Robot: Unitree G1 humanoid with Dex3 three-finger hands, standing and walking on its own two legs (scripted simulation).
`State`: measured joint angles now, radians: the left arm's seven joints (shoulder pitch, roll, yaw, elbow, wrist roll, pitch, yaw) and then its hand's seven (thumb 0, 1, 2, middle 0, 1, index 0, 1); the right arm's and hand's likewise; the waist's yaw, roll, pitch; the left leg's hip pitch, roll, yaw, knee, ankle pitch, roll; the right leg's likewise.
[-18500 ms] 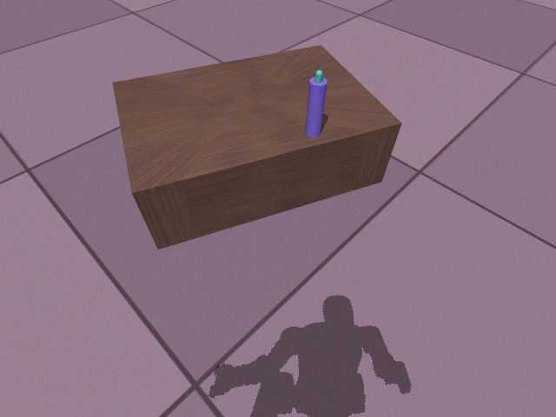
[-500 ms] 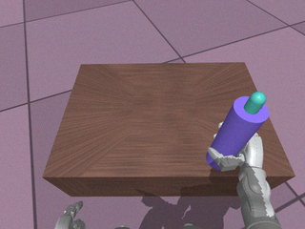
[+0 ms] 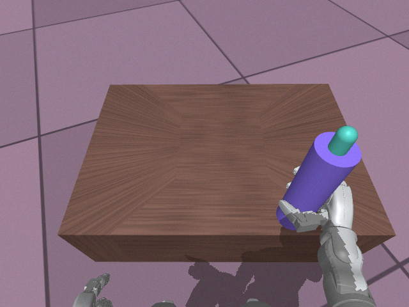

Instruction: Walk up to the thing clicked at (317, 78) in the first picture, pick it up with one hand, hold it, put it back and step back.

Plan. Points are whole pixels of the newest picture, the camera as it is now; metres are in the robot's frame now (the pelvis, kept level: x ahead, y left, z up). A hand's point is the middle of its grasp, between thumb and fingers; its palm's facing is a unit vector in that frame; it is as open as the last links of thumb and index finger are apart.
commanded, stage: hold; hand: right
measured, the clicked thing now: (313, 183) +0.32 -0.17 +0.08
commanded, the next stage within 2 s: crouch in 0.46 s
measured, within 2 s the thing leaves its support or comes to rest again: neither
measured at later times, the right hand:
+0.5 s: hand (303, 194) +0.32 -0.17 +0.03, palm faces +0.19 +0.98 -0.01, open 9.3 cm
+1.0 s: hand (295, 197) +0.36 -0.18 -0.04, palm faces +0.21 +0.98 +0.00, open 9.3 cm
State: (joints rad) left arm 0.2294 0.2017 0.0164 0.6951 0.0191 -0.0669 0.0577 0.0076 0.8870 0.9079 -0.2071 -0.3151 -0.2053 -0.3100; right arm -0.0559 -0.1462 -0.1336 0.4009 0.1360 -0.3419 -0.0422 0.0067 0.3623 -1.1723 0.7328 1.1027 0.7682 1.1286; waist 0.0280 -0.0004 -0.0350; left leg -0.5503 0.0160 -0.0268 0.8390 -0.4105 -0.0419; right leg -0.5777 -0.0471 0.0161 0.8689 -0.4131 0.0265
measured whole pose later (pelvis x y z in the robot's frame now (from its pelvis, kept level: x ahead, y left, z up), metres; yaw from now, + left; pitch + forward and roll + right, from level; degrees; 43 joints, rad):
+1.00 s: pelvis -0.02 +0.00 -0.04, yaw +0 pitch +17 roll +1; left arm 0.19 0.22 0.03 0.70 0.05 -0.08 0.04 0.01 0.89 0.90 -0.20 -0.31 -0.21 -0.30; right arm -0.31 -0.20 -0.25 0.72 0.12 -0.51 0.00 0.01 0.36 -1.18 0.73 1.10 0.77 1.13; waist 0.06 0.04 -0.08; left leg -0.90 0.01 -0.03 1.09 -0.48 -0.04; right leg -0.92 -0.05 0.03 1.11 -0.47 0.03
